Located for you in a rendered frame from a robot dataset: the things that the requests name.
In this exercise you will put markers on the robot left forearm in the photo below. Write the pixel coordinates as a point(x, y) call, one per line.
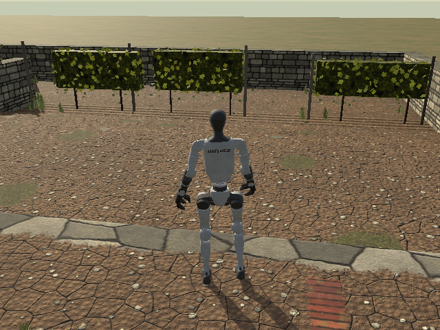
point(184, 184)

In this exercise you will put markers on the left robot hand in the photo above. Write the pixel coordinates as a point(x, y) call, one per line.
point(179, 199)

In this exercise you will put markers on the left robot shin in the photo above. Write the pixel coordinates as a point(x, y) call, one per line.
point(205, 252)

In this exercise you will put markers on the left robot upper arm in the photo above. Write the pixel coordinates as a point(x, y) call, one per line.
point(193, 157)

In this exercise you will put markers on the right robot upper arm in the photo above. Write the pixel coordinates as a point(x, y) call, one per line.
point(240, 145)

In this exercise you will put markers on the robot right forearm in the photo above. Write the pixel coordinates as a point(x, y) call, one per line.
point(249, 178)

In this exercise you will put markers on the right robot hand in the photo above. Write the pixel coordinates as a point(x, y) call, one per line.
point(252, 189)

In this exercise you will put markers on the robot left foot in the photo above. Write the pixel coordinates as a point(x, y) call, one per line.
point(206, 278)

